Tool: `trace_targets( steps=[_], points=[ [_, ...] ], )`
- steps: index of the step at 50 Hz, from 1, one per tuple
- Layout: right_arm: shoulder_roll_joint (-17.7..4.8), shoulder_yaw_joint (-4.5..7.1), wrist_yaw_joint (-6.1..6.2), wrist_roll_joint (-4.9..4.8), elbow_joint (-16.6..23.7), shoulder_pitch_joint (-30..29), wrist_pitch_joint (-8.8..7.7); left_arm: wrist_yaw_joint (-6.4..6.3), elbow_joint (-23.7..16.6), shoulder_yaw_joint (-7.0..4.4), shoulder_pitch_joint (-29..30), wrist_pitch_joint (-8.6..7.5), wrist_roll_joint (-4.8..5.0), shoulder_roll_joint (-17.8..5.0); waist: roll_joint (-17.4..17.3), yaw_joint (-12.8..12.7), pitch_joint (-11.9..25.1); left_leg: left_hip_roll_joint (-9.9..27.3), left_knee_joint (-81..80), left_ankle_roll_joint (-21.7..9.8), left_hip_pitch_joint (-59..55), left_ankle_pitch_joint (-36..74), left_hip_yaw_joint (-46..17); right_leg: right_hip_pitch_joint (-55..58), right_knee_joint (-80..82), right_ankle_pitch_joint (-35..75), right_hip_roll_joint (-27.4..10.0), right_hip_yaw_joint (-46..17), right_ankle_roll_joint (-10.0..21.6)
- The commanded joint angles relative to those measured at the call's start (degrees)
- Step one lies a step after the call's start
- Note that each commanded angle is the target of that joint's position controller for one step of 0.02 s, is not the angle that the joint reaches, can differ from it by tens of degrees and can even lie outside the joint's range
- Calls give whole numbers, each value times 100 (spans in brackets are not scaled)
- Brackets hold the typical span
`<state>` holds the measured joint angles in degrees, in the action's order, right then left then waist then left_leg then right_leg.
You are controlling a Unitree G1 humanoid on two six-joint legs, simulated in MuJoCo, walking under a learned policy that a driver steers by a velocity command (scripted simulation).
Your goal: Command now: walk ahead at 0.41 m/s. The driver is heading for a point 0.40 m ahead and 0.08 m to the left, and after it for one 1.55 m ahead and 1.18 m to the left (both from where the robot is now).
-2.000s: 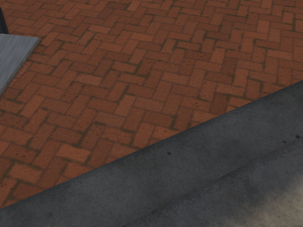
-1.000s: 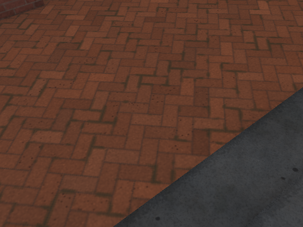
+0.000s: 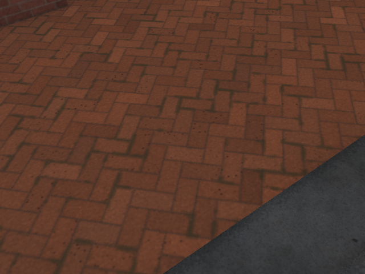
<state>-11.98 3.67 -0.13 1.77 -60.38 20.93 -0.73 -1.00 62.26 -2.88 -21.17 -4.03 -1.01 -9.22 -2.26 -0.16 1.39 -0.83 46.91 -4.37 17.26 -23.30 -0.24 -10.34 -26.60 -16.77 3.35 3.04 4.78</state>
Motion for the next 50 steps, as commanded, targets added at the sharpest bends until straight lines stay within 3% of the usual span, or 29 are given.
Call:
trace_targets(
  steps=[1,2,5,7,9,12,16,18,20,21,22,23,24,25,26,27,28,29,30,32,35,39,42,45,46,47,48,49,50],
  points=[
    [-279,44,-131,46,584,-797,-234,-63,-11,-124,-747,-80,18,-649,483,-119,-953,407,612,58,2425,554,-150,1104,1964,-596,-1866,-2508,738],
    [-322,49,-164,100,532,-737,-190,-75,2,-98,-760,-97,22,-549,548,-82,-790,395,619,128,2272,761,-80,1114,1942,56,-1729,-2161,707],
    [-253,42,-218,107,559,-907,-84,-90,79,-39,-1073,-183,-23,-433,632,-36,-571,300,734,195,2118,1554,46,1077,1589,1997,-1506,-1365,687],
    [-264,63,-202,33,686,-1250,-65,-69,81,-13,-1108,-262,-8,-448,692,-33,-581,280,312,207,2250,2089,52,1109,1415,2496,-1315,-1113,708],
    [-338,81,-197,17,910,-1784,-92,-94,140,7,-1187,-322,10,-433,657,-118,-692,360,-282,220,2533,2698,-70,1252,1271,2295,-1248,-1046,674],
    [-230,28,-321,103,1165,-2203,-119,-127,59,38,-1036,-339,-14,-366,632,-225,-748,430,-1196,137,1932,4048,-71,689,760,1664,-1153,-876,609],
    [-194,-41,-367,32,1515,-2851,-146,-172,33,59,-1272,-295,-114,-413,419,-640,-1028,466,-1934,32,1595,4513,126,368,30,1055,-1152,-1025,604],
    [-219,-60,-355,-45,1596,-3017,-192,-222,37,34,-1441,-247,-187,-481,377,-883,-1202,476,-2444,65,1510,4327,138,611,-369,1173,-1027,-1074,569],
    [-290,-44,-309,-13,1402,-2608,-304,-272,132,34,-1634,-179,-224,-460,160,-853,-1173,412,-2964,42,1069,4261,244,842,-1191,1809,-949,-931,506],
    [-352,-2,-248,12,1129,-1930,-347,-262,161,34,-1644,-131,-214,-496,103,-640,-905,247,-3052,14,425,4174,426,826,-2027,2464,-886,-845,478],
    [-396,44,-200,60,670,-776,-415,-255,161,50,-1516,-84,-146,-549,-34,-119,-417,170,-3350,-37,-782,4638,656,539,-3331,2621,-666,-596,398],
    [-726,128,-227,155,271,266,-495,-232,187,33,-1575,-74,-2,-546,-278,248,214,615,-2899,-95,-2466,6258,439,-509,-4829,1053,-375,-256,228],
    [-1168,244,-284,43,209,904,-450,-237,285,11,-2438,-35,355,-273,-1579,186,1977,2192,-341,-1002,-5668,9852,-848,-2631,-7700,-3594,119,141,-258],
    [-1029,224,-373,-224,401,1037,-364,-265,128,18,-2049,-67,523,-718,-654,753,3005,2698,-423,-1694,-6386,9388,-1886,-3825,-8624,-3302,-128,-301,-261],
    [-1133,228,-247,-172,539,849,-270,-225,-229,19,-1195,-86,497,-780,-478,850,2878,2775,-1149,-2066,-5920,7206,-2329,-4420,-8692,-2733,-337,-251,-310],
    [-764,137,-38,-67,697,190,-184,-138,-448,37,-319,-80,293,-692,57,675,2041,2350,-1925,-1827,-4674,5458,-2250,-4648,-8133,-2098,-555,-187,-358],
    [-687,96,86,-78,679,-75,-170,-112,-659,6,313,-14,39,-652,199,607,1145,2222,-2167,-1709,-3277,6114,-2078,-4396,-7769,-1490,-609,-173,-432],
    [-703,75,146,-79,696,-202,-175,-104,-782,23,306,151,-179,-512,431,306,748,2177,-2300,-1733,-2104,6513,-1987,-3886,-7515,-1355,-661,-239,-466],
    [-743,70,117,-43,703,-250,-196,-127,-853,63,241,336,-261,-327,431,92,440,2111,-2386,-1718,-1100,6515,-1940,-3586,-7485,-1471,-685,-319,-391],
    [-686,9,27,-23,756,-449,-305,-127,-977,65,101,461,-190,-290,353,-230,311,1502,-2566,-1408,-212,5732,-1429,-3371,-6424,-438,-681,-375,-322],
    [-583,-40,38,-89,820,-642,-346,-119,-1407,83,674,389,-135,-316,-191,-328,245,706,-2698,-928,581,5590,-783,-2322,-3845,1155,-492,-173,-467],
    [-770,9,53,-175,996,-376,-164,-65,-1683,127,1398,360,-1,-398,-505,-49,393,761,-2542,-686,66,5176,-1135,-1643,-2146,1726,-300,-312,-496],
    [-903,77,20,-57,1155,-185,60,-60,-1970,126,1935,400,21,-564,-478,109,140,911,-2513,-726,-110,3856,-1774,-1469,-1616,893,-192,-446,-524],
    [-1030,162,74,-42,1431,-290,207,-76,-1889,87,1347,271,28,-678,-474,-97,-246,758,-2200,-540,156,2478,-2427,-570,-203,310,-225,-620,-403],
    [-916,153,104,-75,1530,-180,202,-120,-1850,37,1027,174,-30,-866,-167,-133,-150,558,-1778,-325,448,1745,-2382,73,290,615,-748,-924,-302],
    [-369,61,141,-151,1656,196,175,-180,-1925,-37,805,124,-100,-1281,1092,74,340,-84,-330,-10,822,-281,-1418,889,431,2212,-2314,-2090,-62],
    [-695,174,156,-205,1873,183,223,-181,-1958,-122,788,256,-38,-1567,1869,43,513,-855,625,134,1871,-1796,-493,1211,593,3259,-2920,-3215,778],
    [-1036,237,105,5,1833,-79,258,-155,-2003,-105,714,311,71,-1316,1147,-55,447,-514,1427,250,2142,-1454,-519,1040,745,2680,-2760,-3074,958],
    [-1028,276,29,13,1836,-270,295,-135,-2095,-26,1026,334,74,-1015,826,58,207,-393,1659,343,2021,-916,-610,597,847,2210,-2370,-2489,850]
  ],
)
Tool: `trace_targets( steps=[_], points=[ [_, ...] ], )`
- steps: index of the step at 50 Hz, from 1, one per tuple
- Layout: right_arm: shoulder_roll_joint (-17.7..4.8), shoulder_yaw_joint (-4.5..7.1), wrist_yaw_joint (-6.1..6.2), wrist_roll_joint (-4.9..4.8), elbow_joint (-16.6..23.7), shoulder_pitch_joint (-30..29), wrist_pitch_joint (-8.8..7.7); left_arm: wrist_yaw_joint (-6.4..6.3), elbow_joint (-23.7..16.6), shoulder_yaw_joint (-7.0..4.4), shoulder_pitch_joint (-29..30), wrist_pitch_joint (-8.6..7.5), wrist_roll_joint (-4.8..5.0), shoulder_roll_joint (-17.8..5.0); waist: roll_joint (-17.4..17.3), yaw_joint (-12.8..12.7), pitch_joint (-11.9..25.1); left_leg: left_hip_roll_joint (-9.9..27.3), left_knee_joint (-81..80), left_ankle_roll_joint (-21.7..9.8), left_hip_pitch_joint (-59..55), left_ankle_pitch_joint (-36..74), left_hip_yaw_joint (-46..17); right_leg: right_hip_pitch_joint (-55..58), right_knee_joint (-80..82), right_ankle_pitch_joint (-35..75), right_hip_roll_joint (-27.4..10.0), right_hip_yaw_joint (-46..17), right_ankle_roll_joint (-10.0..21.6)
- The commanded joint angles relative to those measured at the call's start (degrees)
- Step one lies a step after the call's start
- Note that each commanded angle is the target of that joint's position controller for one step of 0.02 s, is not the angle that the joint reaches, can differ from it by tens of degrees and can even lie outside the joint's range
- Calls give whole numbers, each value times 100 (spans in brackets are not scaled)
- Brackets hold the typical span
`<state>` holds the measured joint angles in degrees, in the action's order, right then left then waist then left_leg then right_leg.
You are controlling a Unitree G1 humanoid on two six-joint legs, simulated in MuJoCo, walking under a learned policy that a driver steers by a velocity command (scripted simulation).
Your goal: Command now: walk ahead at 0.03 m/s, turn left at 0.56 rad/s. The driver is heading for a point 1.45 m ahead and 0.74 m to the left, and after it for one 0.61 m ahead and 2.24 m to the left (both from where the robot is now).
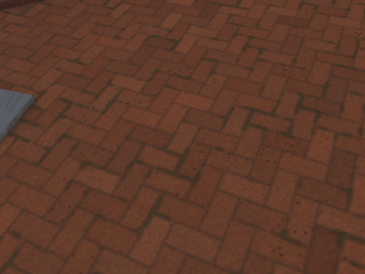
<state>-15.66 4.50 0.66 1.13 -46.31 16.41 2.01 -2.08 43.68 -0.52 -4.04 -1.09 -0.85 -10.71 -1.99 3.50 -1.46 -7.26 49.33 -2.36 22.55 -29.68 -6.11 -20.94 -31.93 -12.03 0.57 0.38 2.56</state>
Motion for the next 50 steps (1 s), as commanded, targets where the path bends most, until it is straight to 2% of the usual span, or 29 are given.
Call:
trace_targets(
  steps=[1,2,4,10,17,19,20,21,22,23,24,25,26,27,29,31,34,37,39,40,41,42,43,45,46,47,48,49,50],
  points=[
    [-575,193,-119,33,421,150,79,2,-350,-229,-305,89,-1,-722,804,-135,367,336,1531,246,1302,156,41,1255,1485,1462,-1746,-1664,917],
    [-543,190,-194,36,426,147,161,8,-415,-245,-137,99,-25,-722,1026,-58,313,369,1731,327,1167,491,184,1015,1547,1426,-1540,-1255,856],
    [-554,193,-270,5,435,184,254,34,-474,-265,-177,103,-58,-712,1017,-37,407,341,1978,440,992,774,316,820,1514,1566,-1347,-797,836],
    [-502,87,-362,40,857,-593,382,45,-424,-385,-768,113,-44,-1053,1055,-362,451,544,1077,545,1129,883,511,1170,1642,295,-1642,-609,971],
    [-473,-22,-449,-87,1188,-854,296,158,-529,-510,-800,200,-106,-1448,1250,-455,492,539,-918,132,-270,507,1014,855,1369,-293,-1848,-207,751],
    [-429,-31,-380,-67,1061,-378,207,176,-496,-536,-819,266,-37,-1484,943,-187,586,404,-2217,-63,-1306,1262,1101,459,659,130,-1738,183,343],
    [-570,-1,-307,-31,987,-116,123,217,-416,-540,-1073,290,-40,-1377,269,-129,609,746,-2926,-118,-2086,1463,358,-239,-224,-352,-1476,642,-87],
    [-1363,150,-274,-19,1195,-42,60,278,-772,-405,-1051,338,-52,-840,-1403,-178,460,2679,-3365,-594,-2701,1555,-2464,-2105,-1931,-2501,-605,1173,-600],
    [-1777,276,-236,26,1138,336,69,220,-1086,-413,-130,397,-105,-1071,-890,292,30,2955,-3362,-1172,-1905,3192,-2861,-2601,-2408,-2497,-146,143,-590],
    [-1485,188,-172,54,1042,188,73,221,-1087,-403,-144,403,-7,-1066,-542,11,-41,2598,-3194,-1196,-1838,3371,-2175,-2442,-2733,-1952,-273,-204,-546],
    [-1226,109,-132,-14,1086,-233,80,229,-967,-409,-360,368,39,-1104,-484,-268,-77,2198,-3219,-1045,-1609,3173,-1689,-2269,-2728,-1312,-282,-288,-511],
    [-1106,82,-102,-54,1165,-597,77,221,-817,-441,-565,336,-4,-1192,-515,-428,33,1841,-3206,-862,-1620,3129,-1355,-2110,-2781,-825,-272,-268,-513],
    [-999,53,-79,-97,1168,-592,54,240,-680,-465,-783,332,-130,-1276,-641,-412,262,1646,-3261,-822,-1630,2992,-1206,-1942,-2976,-526,-260,-176,-552],
    [-899,17,-107,-115,1138,-490,36,273,-637,-480,-840,347,-171,-1319,-589,-393,424,1547,-3367,-820,-1644,2434,-1220,-1838,-3088,-386,-252,-180,-585],
    [-913,37,-169,-118,1041,-189,-1,351,-702,-456,-613,405,-160,-1234,-461,-269,317,1468,-3662,-851,-1606,1006,-1450,-1956,-2980,-144,-226,-144,-617],
    [-988,85,-198,-112,956,55,-27,399,-761,-410,-395,405,-174,-1129,-434,-186,103,1469,-3826,-915,-1624,502,-1684,-2127,-2689,21,-209,-146,-620],
    [-1012,109,-207,-87,865,338,-105,415,-776,-391,-127,308,-201,-1127,-494,-32,-41,1481,-3841,-989,-1783,558,-1858,-2125,-2027,183,-191,-192,-606],
    [-1098,144,-204,-52,810,559,-188,426,-793,-348,80,177,-170,-1084,-459,68,-35,1479,-3717,-1107,-1723,727,-2020,-1742,-1409,126,-101,-228,-547],
    [-1094,146,-266,24,904,495,-274,445,-730,-345,44,96,-131,-1118,-466,-3,74,1420,-3578,-1204,-1335,998,-2022,-1180,-1535,56,-4,-110,-476],
    [-1088,149,-261,63,932,454,-308,440,-692,-349,-31,38,-156,-1143,-453,-70,134,1534,-3377,-1295,-1273,1692,-2154,-983,-1923,228,-59,-216,-384],
    [-1109,155,-253,49,946,439,-316,424,-695,-349,-91,-6,-142,-1186,-369,-149,137,1545,-3120,-1365,-1319,2504,-2183,-961,-1915,35,-65,-274,-312],
    [-1126,153,-264,7,956,485,-293,390,-786,-297,28,-27,-90,-1110,-363,-127,-15,1367,-2916,-1307,-1253,3082,-2076,-856,-1357,-719,120,-118,-330],
    [-1111,157,-250,28,972,435,-276,355,-782,-263,-75,-60,-68,-1032,-448,-189,-13,1298,-2699,-1228,-1141,3716,-2129,-440,-1085,-897,227,-118,-326],
    [-1105,157,-187,-13,1021,150,-215,287,-616,-271,-758,-106,-25,-1010,-421,-554,114,1130,-2225,-1015,-864,4093,-2190,542,-197,-735,342,-99,-252],
    [-1008,126,-134,-97,1044,-14,-220,211,-520,-286,-1203,-157,-67,-1028,-248,-854,236,894,-1659,-776,-528,3861,-1991,1364,604,-189,238,-154,-192],
    [-537,10,-104,-162,1077,173,-253,115,-465,-363,-1644,-209,-135,-1366,649,-878,654,448,-267,-428,-38,2414,-1304,2369,1181,-376,-824,-1104,26],
    [-184,-65,-59,-132,1147,805,-270,51,-637,-435,-1595,-190,-63,-1950,1832,-388,788,-410,946,-155,1321,-811,-481,3250,1111,2097,-2427,-3202,600],
    [-895,69,27,49,1001,684,-214,99,-463,-450,-1818,-147,100,-1744,1259,-506,532,-83,1383,-120,1947,-851,-290,2886,933,3009,-2472,-3636,1013],
    [-945,104,29,56,831,513,-168,138,-500,-356,-1658,-151,124,-1316,611,-446,217,108,1595,-81,1818,-350,-398,2506,930,3215,-2234,-2996,1128]
  ],
)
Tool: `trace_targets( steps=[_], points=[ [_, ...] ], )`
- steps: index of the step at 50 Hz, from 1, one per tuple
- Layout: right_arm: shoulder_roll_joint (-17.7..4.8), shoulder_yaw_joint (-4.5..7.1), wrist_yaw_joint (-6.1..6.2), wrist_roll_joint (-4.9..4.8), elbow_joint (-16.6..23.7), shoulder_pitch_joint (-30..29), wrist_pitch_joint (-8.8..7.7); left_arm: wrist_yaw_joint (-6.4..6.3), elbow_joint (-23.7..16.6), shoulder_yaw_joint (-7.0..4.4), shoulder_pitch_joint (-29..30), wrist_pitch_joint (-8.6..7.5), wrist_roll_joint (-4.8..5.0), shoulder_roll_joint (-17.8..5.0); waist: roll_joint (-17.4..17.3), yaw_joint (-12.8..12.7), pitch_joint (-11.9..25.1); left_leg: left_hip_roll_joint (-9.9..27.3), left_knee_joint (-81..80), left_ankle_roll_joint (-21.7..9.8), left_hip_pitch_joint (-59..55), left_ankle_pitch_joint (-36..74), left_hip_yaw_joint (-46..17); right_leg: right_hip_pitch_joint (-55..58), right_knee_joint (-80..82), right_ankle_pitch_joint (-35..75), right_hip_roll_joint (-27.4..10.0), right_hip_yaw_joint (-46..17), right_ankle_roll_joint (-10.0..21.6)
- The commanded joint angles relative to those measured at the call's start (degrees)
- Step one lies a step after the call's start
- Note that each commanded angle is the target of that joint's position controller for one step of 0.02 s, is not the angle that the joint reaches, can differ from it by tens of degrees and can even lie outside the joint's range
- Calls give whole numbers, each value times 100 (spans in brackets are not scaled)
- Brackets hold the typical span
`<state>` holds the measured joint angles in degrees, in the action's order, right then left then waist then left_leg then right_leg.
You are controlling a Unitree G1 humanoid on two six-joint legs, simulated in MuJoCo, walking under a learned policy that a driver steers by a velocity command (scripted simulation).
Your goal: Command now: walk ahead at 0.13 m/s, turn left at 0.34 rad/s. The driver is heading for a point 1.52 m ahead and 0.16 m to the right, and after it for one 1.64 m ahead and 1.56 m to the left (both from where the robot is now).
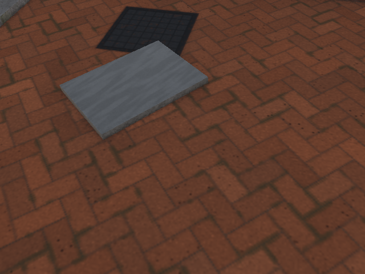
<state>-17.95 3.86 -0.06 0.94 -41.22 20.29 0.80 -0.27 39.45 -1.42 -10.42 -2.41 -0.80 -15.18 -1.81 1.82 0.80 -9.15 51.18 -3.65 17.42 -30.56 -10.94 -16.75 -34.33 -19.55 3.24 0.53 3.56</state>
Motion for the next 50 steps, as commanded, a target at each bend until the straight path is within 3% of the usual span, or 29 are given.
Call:
trace_targets(
  steps=[1,4,8,10,15,17,18,19,20,21,22,23,25,26,27,28,30,33,36,38,40,43,45,46,47,48,49,50],
  points=[
    [-621,139,39,57,250,-48,-8,1,-132,-187,-654,-30,93,-609,438,-157,-256,430,1315,112,2126,190,177,1669,1252,4305,-2164,-2337,943],
    [-393,58,-122,7,77,-137,126,37,20,-160,-545,-43,28,-602,920,-25,-126,438,989,257,1351,1071,357,1149,1399,5773,-1533,-1074,647],
    [-84,-119,-149,23,-80,-467,196,12,306,-76,-684,-5,64,-429,852,-51,82,478,138,325,936,1672,614,1198,1408,6119,-1269,-410,458],
    [-196,-113,-119,73,-248,-549,211,11,344,-69,-722,-34,-11,-501,800,-136,364,530,363,205,673,2388,759,1261,1242,6012,-1341,-320,542],
    [-26,-236,-67,107,-401,-1185,162,44,644,-12,-907,9,-72,-485,869,-311,-11,642,-565,133,453,1717,1146,1179,1035,5491,-1333,-481,594],
    [60,-289,-38,80,-607,-1000,106,47,727,-12,-825,24,-60,-491,903,-219,-52,661,-1366,54,-20,1776,1199,1152,788,5262,-1311,-537,581],
    [107,-318,-24,72,-771,-739,47,47,770,-23,-737,33,-24,-505,764,-53,-45,687,-2089,-5,-568,2416,1211,984,522,5096,-1224,-462,487],
    [-146,-267,9,76,-932,-474,-36,64,809,-50,-999,45,-1,-502,199,-68,79,975,-2337,-109,-1437,4691,902,619,48,4530,-967,-233,253],
    [-266,-234,72,1,-1111,-188,-87,49,936,-29,-1354,75,76,-398,-328,-112,422,1647,-2230,-500,-2329,6740,226,86,-337,2619,-741,-65,-40],
    [-58,-317,129,-83,-1148,-261,-98,8,1042,43,-1438,131,147,-195,-602,-101,549,2307,-2421,-976,-2497,7633,-301,-156,-589,-52,-477,26,-168],
    [-14,-365,150,-78,-1094,-488,-124,-25,1021,56,-1178,177,124,-179,-495,-107,396,2572,-2763,-1104,-2178,7141,-538,-183,-581,-1192,-465,-129,-182],
    [-128,-344,169,-42,-1071,-874,-128,-11,1080,55,-1155,230,93,-181,-530,-234,202,2519,-2961,-1101,-1557,6414,-478,219,-381,-1086,-534,-161,-215],
    [-32,-398,161,-28,-1070,-1457,-129,23,1282,55,-1219,304,26,-82,-409,-576,30,1916,-2964,-604,-638,5709,222,1349,486,305,-477,72,-237],
    [-42,-384,162,-47,-1110,-1498,-124,35,1404,54,-1260,315,-28,-77,-372,-613,13,1651,-2939,-367,-504,5005,409,1654,866,1140,-492,42,-237],
    [-60,-354,167,-76,-1139,-1440,-117,46,1456,28,-1201,303,-72,-215,-129,-519,-106,1378,-2874,-170,-593,4208,545,1555,1140,2002,-688,-180,-216],
    [-8,-338,157,-114,-1209,-1285,-101,37,1482,-13,-984,269,-40,-400,368,-309,-292,1178,-2928,-38,-918,3748,656,1206,1232,2633,-910,-402,-161],
    [-5,-322,185,-134,-1455,-1086,-80,0,1505,17,-630,215,17,-219,432,-233,-278,1247,-3010,39,-1424,4098,602,1090,1398,2816,-938,-379,-173],
    [51,-315,189,-111,-1633,-1055,-105,-74,1698,19,-627,178,57,-179,317,-239,-48,1375,-3059,35,-1757,4578,597,1289,1657,2695,-876,-340,-211],
    [-59,-211,140,-62,-1764,-941,-70,-35,1836,-120,-657,236,-16,-396,339,-248,-33,979,-2886,-153,-1368,1945,856,1300,1626,278,-625,-265,35],
    [-65,-164,59,54,-1780,-960,-49,36,1847,-210,-583,274,-107,-494,613,-254,-678,749,-2670,-190,-747,521,1015,710,1966,-1388,-766,-667,265],
    [-24,-135,2,96,-1801,-892,-118,58,1862,-277,-635,229,-140,-549,762,-231,-1030,672,-2208,-207,-420,512,1263,467,2102,-1785,-1055,-1026,514],
    [37,-108,-35,163,-1895,-594,-306,51,1867,-370,-653,90,-146,-646,674,-112,-1092,815,-1833,-208,-197,823,1402,609,1655,-851,-1406,-1290,820],
    [-35,-63,-10,113,-2024,-267,-405,60,1822,-400,-547,14,-132,-630,341,-12,-1034,848,-2082,-264,-403,927,1254,542,1042,-469,-1206,-1024,750],
    [-129,-29,3,92,-2156,86,-465,79,1732,-395,-426,-20,-109,-566,-27,67,-993,984,-2380,-386,-797,1024,798,191,392,-304,-865,-633,595],
    [-350,36,27,71,-2334,611,-531,112,1591,-363,-205,-56,-111,-372,-732,211,-931,1490,-2869,-741,-1526,1145,-330,-691,-820,-317,-322,23,316],
    [-651,118,37,93,-2508,1206,-568,134,1385,-358,292,-66,-184,-303,-1277,552,-1042,2376,-3412,-1334,-2460,1492,-1794,-2273,-2215,-1331,-77,324,157],
    [-594,99,48,130,-2518,1421,-594,120,1226,-379,834,-87,-215,-416,-658,693,-1239,2823,-3477,-1564,-2805,1719,-2170,-3367,-2811,-1443,-442,-162,187],
    [-510,68,50,162,-2444,1312,-620,145,1217,-371,929,-135,-151,-409,-160,603,-1239,2881,-3398,-1529,-2862,2045,-2025,-3615,-2927,-1056,-638,-356,167]
  ],
)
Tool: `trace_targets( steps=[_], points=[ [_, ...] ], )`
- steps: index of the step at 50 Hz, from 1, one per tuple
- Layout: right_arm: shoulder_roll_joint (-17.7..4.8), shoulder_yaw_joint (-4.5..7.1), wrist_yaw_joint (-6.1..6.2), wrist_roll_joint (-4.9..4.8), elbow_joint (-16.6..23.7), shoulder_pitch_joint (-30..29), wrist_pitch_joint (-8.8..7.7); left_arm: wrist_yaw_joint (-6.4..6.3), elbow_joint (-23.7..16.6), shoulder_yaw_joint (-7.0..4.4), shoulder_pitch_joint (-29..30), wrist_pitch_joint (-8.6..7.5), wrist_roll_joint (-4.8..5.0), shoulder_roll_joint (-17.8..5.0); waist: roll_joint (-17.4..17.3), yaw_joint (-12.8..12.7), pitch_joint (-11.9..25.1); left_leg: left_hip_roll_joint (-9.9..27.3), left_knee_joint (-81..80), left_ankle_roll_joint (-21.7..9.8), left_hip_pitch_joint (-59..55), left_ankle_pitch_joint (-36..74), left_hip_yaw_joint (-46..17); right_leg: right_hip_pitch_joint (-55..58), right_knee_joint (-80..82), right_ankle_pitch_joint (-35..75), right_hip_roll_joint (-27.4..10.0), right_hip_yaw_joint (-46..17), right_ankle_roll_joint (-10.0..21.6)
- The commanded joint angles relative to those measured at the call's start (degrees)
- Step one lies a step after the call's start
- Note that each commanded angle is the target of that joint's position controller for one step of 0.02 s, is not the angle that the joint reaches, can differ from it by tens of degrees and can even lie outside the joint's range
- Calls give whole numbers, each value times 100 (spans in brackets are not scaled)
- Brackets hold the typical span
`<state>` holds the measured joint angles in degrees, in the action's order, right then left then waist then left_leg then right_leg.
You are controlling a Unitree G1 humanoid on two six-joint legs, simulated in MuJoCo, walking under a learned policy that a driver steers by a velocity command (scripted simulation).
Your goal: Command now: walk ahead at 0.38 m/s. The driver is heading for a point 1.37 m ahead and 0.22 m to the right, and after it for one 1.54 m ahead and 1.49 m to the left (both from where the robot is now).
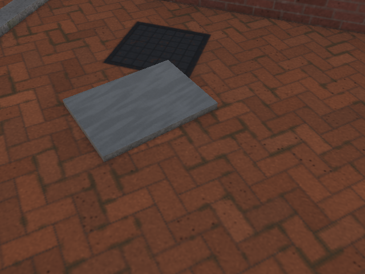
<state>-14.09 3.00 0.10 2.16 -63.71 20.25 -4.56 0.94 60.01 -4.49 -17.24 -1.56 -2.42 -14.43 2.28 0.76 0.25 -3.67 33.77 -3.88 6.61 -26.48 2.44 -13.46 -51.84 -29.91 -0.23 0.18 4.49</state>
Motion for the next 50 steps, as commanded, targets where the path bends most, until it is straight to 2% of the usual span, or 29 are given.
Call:
trace_targets(
  steps=[1,5,7,9,11,13,15,16,17,18,19,20,21,22,23,24,26,31,34,36,38,40,41,42,43,44,46,48,50],
  points=[
    [-774,93,35,62,-94,1016,-125,60,-818,-78,1680,-290,98,-476,-259,569,-1183,2154,-1583,-1353,-1592,1782,-2919,-3919,-818,578,-430,-486,-33],
    [-546,1,118,16,29,305,-210,169,-955,-66,1883,-145,55,-363,-798,175,-906,1386,-1855,-883,-364,1589,-1763,-2643,537,2458,-387,-322,-346],
    [-409,-45,136,-33,73,156,-224,235,-991,-3,1915,-88,40,-219,-617,101,-822,999,-1716,-718,434,1432,-1211,-1628,1388,3758,-274,-77,-271],
    [-393,-63,91,-90,87,156,-247,302,-966,67,1837,-87,126,-88,-501,138,-735,863,-1593,-567,1140,1044,-930,-527,1890,4850,-166,140,-134],
    [-431,-69,67,-22,55,414,-230,307,-1076,105,2136,-103,155,-169,-461,318,-924,997,-1350,-571,955,818,-993,-546,2189,4950,-265,123,-80],
    [-497,-43,128,91,-23,797,-142,274,-1111,107,2273,-163,75,-312,-297,502,-1117,1007,-707,-583,192,925,-1032,-890,2786,4766,-395,94,-121],
    [-609,-2,168,124,-125,1041,-43,195,-829,44,1487,-269,14,-485,3,234,-784,824,670,-597,-293,2004,-843,-232,3305,4585,-297,254,-99],
    [-700,34,157,43,-144,998,15,144,-414,-39,336,-303,-40,-613,203,-285,-286,633,2027,-550,-114,2828,-553,945,3504,4587,-158,436,-12],
    [-594,32,130,-35,-157,1016,36,138,-110,-146,-633,-307,-99,-867,273,-704,107,398,3682,-501,793,2034,-417,2202,3273,4733,-501,184,110],
    [-88,23,141,-198,-171,1451,18,196,69,-197,-1272,-329,-113,-1126,1120,-519,830,-121,5995,-336,2452,-1713,-281,3811,1531,7488,-1473,-508,291],
    [-208,22,231,-389,-134,1841,-40,238,22,-143,-1624,-319,21,-1092,927,-498,1676,-45,6522,-369,3430,-1554,-911,4737,1026,8044,-2158,-1462,548],
    [-329,0,247,-417,95,1418,-38,137,-87,-292,-1208,-241,122,-1476,1493,-659,1963,126,6812,-277,4315,-859,-544,4395,2359,3682,-2776,-2941,1426],
    [-470,13,189,-182,271,414,-18,13,-272,-148,-606,-218,66,-815,625,-581,964,515,6409,-217,4507,-130,-326,3096,3356,1308,-2373,-2955,1343],
    [-564,66,67,-47,482,-271,-74,-52,-435,5,99,-333,65,-477,46,-435,207,733,5121,-149,4076,907,-639,1877,3658,1519,-2138,-2471,1093],
    [-432,72,-15,49,444,-291,-24,-96,-363,12,96,-406,7,-507,72,-238,-6,795,4744,-64,3427,981,-668,1053,3660,2609,-2158,-2445,1153],
    [-183,27,-88,123,479,-356,90,-109,-250,53,20,-484,89,-411,-127,20,-336,935,3894,96,2879,1065,-646,237,3805,3396,-1828,-1874,1006],
    [148,-57,-135,108,502,-324,226,-94,-122,74,-153,-533,99,-361,138,153,-276,866,3259,225,2492,1231,-398,-28,3912,4139,-1463,-1316,957],
    [96,-166,-164,-81,987,-1473,179,-52,-113,158,-381,-456,187,-231,155,16,-336,742,1034,93,2038,2508,-5,76,4135,4582,-964,-357,663],
    [-31,-171,-163,-121,1188,-2076,182,-75,27,160,-849,-390,218,-307,75,-202,-468,661,484,30,2194,2670,76,749,4220,4141,-1121,-445,633],
    [-124,-136,-163,-78,1327,-2384,163,-116,139,152,-1107,-340,138,-353,6,-295,-656,652,268,-46,2502,2302,65,1288,4141,4104,-1322,-543,679],
    [-164,-99,-150,-86,1361,-2349,101,-153,186,134,-1144,-302,62,-413,6,-230,-664,539,-47,-149,2298,1828,114,1608,3806,4566,-1379,-484,636],
    [-229,-11,-97,-70,1039,-1357,14,-141,179,126,-1012,-280,73,-460,-35,198,-224,191,-608,-303,932,1651,330,1500,2591,5720,-1149,-188,484],
    [-479,99,-35,2,731,-381,-46,-127,98,153,-941,-297,107,-392,-210,555,297,438,-708,-509,-432,1718,-46,820,1419,5396,-883,27,349],
    [-1049,243,37,137,625,544,-81,-84,-157,244,-1029,-323,232,-90,-960,721,1097,1945,-969,-991,-2001,1163,-2015,-684,-517,3245,-376,387,133],
    [-1287,308,1,24,565,639,20,-68,-143,206,-1314,-298,271,-25,-1564,565,1427,2831,-1738,-1562,-2507,930,-4057,-2072,-1948,-270,438,227,57],
    [-941,241,-28,-141,637,74,70,-95,-173,91,-776,-242,136,-399,-654,392,566,2504,-1824,-1346,-1832,352,-3472,-2575,-2217,163,29,-259,140],
    [-376,91,-61,-146,818,-783,6,-30,-290,101,-307,-276,130,-175,-444,17,-277,1995,-2272,-988,-397,944,-2279,-2248,-1638,1065,-358,-270,105],
    [-153,16,-13,-161,727,-756,-83,20,-222,127,-462,-147,19,21,-567,-243,-324,1654,-2449,-786,201,1810,-1589,-1664,-1239,1302,-488,-218,-58],
    [-248,24,10,-169,596,-418,-169,48,-295,102,-310,-67,15,11,-511,-300,-276,1549,-2505,-817,221,2507,-1287,-1657,-1069,1509,-474,-106,-173]
  ],
)
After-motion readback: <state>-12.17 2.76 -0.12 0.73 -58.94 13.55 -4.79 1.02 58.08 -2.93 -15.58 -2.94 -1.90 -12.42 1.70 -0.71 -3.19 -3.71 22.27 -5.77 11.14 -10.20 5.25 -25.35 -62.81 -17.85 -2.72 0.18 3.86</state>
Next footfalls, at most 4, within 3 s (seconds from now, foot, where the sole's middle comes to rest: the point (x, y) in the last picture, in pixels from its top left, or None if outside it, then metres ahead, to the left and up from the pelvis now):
0.34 right None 0.33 -0.13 -0.88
0.82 left None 0.59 0.05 -0.88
1.38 right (211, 207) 0.89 -0.13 -0.88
1.94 left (171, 159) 1.17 0.05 -0.88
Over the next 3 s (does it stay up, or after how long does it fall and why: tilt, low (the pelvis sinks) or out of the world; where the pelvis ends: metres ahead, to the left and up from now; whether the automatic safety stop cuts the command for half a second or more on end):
stays up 1.33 -0.11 -0.10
